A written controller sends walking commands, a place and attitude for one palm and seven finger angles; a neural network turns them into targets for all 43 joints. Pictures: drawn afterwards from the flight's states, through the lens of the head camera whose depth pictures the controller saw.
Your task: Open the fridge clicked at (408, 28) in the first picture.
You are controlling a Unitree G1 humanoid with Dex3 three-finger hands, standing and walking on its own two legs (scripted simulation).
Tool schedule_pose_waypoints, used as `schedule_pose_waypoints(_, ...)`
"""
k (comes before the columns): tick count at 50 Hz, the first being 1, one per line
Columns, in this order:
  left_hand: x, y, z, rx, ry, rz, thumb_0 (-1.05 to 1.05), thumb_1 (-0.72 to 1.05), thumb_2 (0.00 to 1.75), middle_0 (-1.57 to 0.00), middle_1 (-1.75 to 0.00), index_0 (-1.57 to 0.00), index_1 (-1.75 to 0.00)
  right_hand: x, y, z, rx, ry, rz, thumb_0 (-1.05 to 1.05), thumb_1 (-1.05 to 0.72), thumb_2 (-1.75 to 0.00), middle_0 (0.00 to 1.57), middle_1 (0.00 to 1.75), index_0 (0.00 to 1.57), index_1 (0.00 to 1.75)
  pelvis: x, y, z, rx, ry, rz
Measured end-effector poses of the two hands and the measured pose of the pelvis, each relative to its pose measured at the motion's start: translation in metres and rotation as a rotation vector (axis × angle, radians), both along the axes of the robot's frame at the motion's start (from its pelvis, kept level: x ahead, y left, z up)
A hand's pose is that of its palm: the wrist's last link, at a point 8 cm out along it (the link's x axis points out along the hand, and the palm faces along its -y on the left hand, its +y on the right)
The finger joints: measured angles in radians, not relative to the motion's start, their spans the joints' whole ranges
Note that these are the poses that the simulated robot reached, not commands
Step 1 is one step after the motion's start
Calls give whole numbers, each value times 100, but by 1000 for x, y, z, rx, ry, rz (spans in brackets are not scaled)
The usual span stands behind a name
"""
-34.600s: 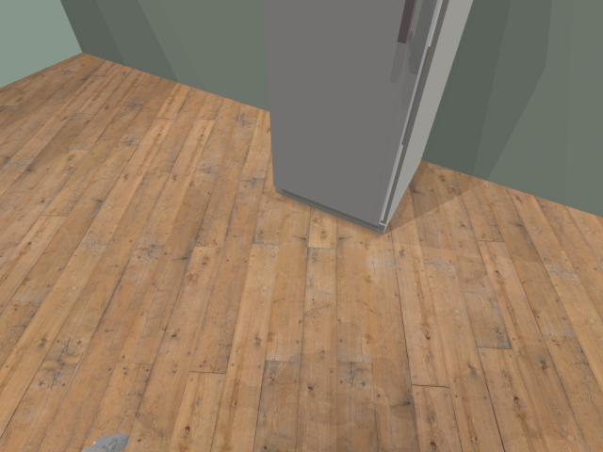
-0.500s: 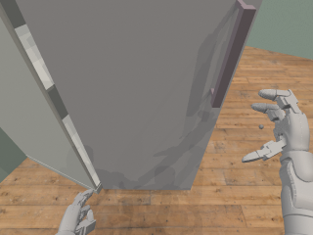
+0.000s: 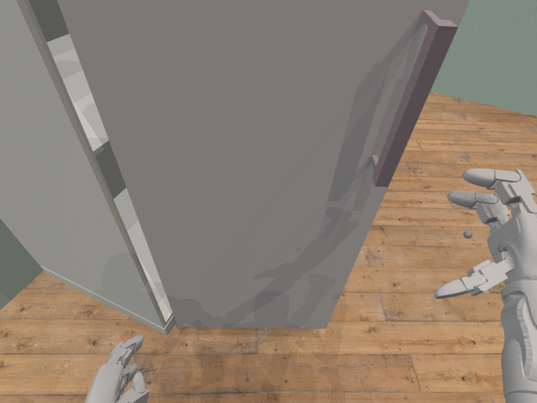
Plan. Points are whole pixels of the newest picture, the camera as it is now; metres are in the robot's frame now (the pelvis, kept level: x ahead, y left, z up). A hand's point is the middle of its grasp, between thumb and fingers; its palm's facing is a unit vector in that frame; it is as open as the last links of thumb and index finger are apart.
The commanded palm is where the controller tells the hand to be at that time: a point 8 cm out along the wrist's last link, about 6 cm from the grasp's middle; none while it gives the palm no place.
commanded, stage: draw the hand back to the body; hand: right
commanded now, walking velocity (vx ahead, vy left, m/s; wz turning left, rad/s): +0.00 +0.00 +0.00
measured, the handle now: (401, 109) +0.48 -0.18 +0.23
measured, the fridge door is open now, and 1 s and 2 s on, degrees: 66 66 66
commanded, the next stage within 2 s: step back with the hand held close in 1.70 s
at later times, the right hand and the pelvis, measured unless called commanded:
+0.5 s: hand (494, 248) +0.27 -0.25 +0.17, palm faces +0.27 +0.96 +0.03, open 14.7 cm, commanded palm +0.22 -0.29 +0.18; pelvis +0.02 -0.01 +0.01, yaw +0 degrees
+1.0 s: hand (522, 273) +0.24 -0.28 +0.16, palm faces +0.42 +0.86 -0.30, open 12.0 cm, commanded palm +0.19 -0.31 +0.19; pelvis +0.02 -0.02 +0.02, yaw +1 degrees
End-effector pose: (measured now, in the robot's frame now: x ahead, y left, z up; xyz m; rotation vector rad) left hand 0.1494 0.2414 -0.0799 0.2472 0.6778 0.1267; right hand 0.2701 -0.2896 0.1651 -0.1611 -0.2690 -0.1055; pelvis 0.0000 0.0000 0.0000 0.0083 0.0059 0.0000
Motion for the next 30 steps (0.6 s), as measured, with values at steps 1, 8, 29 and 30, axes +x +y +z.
schedule_pose_waypoints(1,-1,1,0,1,0,4,1,90,90,-20,-30,-21,-30,0,0,0,3,0,3,-1,55,-20,25,115,25,116,0,0,0,-1,1,1)
schedule_pose_waypoints(8,-1,-1,1,-7,-19,18,1,90,90,-20,-30,-20,-30,-2,2,-1,51,-9,10,-1,55,-20,25,115,25,116,2,-4,0,-2,1,7)
schedule_pose_waypoints(29,70,-58,45,-64,-201,-109,1,90,90,-20,-30,-21,-30,-43,-16,3,204,196,-178,-1,54,-20,25,115,25,115,16,-14,15,-1,-67,-6)
schedule_pose_waypoints(30,70,-58,45,-63,-201,-111,1,90,90,-20,-30,-21,-30,-46,-17,4,203,196,-180,-1,54,-20,25,115,25,115,16,-14,15,-1,-70,-6)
